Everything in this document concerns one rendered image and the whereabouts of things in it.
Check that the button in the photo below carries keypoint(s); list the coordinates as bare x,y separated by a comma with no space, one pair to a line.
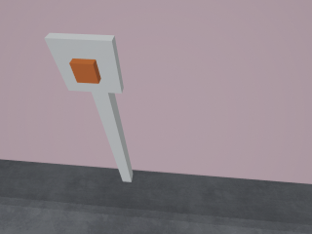
85,70

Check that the panel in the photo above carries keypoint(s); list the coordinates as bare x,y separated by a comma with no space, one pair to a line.
67,46

